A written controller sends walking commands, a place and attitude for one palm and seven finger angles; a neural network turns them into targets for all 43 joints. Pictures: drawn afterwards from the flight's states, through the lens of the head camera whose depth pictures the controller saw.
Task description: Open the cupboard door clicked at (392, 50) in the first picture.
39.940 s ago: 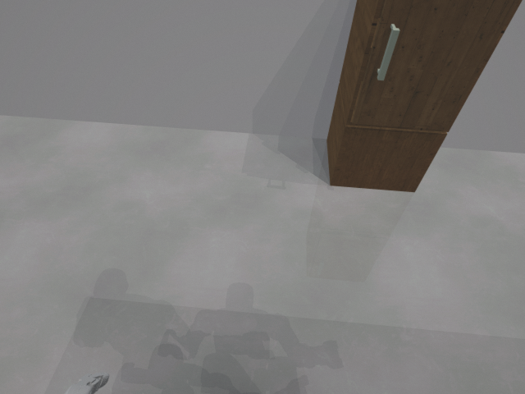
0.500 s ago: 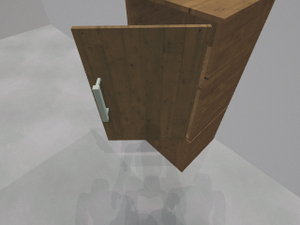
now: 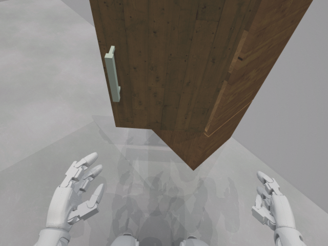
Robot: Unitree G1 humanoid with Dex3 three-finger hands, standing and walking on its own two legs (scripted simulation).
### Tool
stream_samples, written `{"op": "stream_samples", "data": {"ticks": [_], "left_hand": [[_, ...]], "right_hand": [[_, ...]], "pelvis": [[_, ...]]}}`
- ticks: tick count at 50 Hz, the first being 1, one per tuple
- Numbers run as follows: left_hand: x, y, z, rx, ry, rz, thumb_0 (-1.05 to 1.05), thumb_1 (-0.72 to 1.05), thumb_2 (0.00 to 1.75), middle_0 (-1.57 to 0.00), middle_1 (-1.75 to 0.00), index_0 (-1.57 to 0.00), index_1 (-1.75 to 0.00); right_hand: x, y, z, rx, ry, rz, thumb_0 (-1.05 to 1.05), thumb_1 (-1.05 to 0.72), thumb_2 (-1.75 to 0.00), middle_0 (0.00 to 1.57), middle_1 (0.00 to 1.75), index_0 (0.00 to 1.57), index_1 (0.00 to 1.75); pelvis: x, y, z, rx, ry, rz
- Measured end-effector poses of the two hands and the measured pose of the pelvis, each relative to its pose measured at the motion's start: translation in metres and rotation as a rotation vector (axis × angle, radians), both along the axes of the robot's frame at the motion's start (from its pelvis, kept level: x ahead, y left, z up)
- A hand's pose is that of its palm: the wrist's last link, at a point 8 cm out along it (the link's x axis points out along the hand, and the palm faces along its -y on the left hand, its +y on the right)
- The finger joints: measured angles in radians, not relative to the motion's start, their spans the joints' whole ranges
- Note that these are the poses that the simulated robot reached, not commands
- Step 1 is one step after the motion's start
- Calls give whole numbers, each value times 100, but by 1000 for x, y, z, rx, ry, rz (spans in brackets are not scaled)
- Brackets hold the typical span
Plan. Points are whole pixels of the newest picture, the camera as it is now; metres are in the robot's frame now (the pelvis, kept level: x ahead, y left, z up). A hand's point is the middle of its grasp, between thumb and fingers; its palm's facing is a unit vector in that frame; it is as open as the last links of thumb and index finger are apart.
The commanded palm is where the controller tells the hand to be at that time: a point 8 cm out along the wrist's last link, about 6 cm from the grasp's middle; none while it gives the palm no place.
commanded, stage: raise the hand with hooked fingers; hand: left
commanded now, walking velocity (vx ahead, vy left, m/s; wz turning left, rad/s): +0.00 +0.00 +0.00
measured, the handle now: (114, 75) +0.60 +0.21 +0.05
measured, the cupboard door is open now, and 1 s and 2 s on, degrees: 46 46 46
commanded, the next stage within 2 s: move the hooked fingers beside the handle in 1.70 s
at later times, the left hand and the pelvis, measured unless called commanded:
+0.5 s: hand (60, 188) +0.23 +0.24 +0.03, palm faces +0.10 -0.99 -0.05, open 11.4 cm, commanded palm +0.20 +0.29 +0.03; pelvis -0.01 +0.03 -0.01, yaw +0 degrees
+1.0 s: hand (45, 164) +0.27 +0.29 +0.05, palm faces +0.05 -1.00 -0.07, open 13.8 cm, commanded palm +0.25 +0.34 +0.06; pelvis +0.01 +0.03 +0.00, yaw +1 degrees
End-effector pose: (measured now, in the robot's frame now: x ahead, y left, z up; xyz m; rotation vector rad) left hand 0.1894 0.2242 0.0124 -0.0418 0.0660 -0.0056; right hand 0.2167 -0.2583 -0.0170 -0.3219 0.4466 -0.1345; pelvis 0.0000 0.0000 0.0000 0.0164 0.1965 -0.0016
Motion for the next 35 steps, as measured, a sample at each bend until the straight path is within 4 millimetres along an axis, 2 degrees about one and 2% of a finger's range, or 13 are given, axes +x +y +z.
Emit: {"op": "stream_samples", "data": {"ticks": [3, 5, 7, 9, 12, 15, 17, 20, 24, 28, 31, 35], "left_hand": [[-32, 15, -28, 7, 115, 65, 0, 57, 75, -23, -52, -23, -51], [-45, 28, -27, 37, 109, 124, 1, 52, 73, -23, -55, -23, -54], [-49, 38, -13, 72, 30, 164, 1, 47, 71, -24, -58, -23, -57], [-43, 43, 5, 98, -80, 161, 1, 43, 70, -24, -61, -23, -60], [-20, 41, 25, 121, -192, 67, 1, 36, 67, -24, -65, -23, -65], [7, 35, 22, 112, -137, -56, 1, 29, 64, -24, -70, -24, -69], [19, 35, 12, 85, -29, -100, 0, 24, 62, -25, -73, -24, -72], [22, 43, 5, 45, 94, -66, 0, 17, 59, -25, -77, -25, -77], [14, 66, 20, 67, 61, 77, 0, 8, 55, -26, -83, -26, -83], [12, 84, 33, 136, -52, 129, 0, -1, 51, -27, -89, -26, -89], [19, 86, 26, 135, -58, 79, 0, -8, 48, -27, -94, -27, -93], [31, 84, 13, 92, 17, -4, 0, -18, 44, -28, -100, -27, -99]], "right_hand": [[11, 14, -9, -5, -12, 45, 1, -91, -89, 20, 30, 20, 30], [12, 26, -20, 0, 2, 73, 1, -91, -89, 20, 30, 20, 30], [8, 41, -35, 15, 32, 98, 1, -91, -89, 20, 30, 20, 30], [0, 56, -51, 37, 73, 119, 1, -91, -89, 20, 30, 20, 30], [-20, 74, -73, 80, 141, 127, 1, -90, -89, 21, 30, 20, 30], [-45, 83, -88, 130, 208, 84, 2, -90, -89, 21, 30, 20, 30], [-63, 84, -90, 154, 248, 35, 2, -90, -89, 21, 30, 20, 30], [-84, 77, -85, 159, 288, -40, 2, -90, -89, 21, 30, 21, 30], [-100, 61, -74, 112, 311, -88, 2, -90, -89, 21, 30, 20, 30], [-99, 46, -71, 41, 323, -66, 2, -90, -89, 21, 30, 20, 30], [-90, 39, -71, 7, 314, -58, 2, -90, -89, 21, 30, 20, 30], [-73, 37, -61, -4, 268, -72, 2, -90, -89, 21, 30, 20, 30]], "pelvis": [[-5, 2, -14, -15, 19, 13], [-7, 4, -21, -28, 27, 23], [-10, 5, -26, -42, 32, 33], [-14, 8, -30, -57, 35, 44], [-20, 12, -34, -73, 41, 51], [-24, 17, -33, -74, 47, 45], [-24, 20, -29, -69, 48, 36], [-21, 25, -19, -59, 46, 19], [-14, 29, -10, -54, 44, 10], [-12, 32, -13, -60, 50, 25], [-12, 33, -16, -66, 54, 31], [-9, 35, -14, -68, 52, 27]]}}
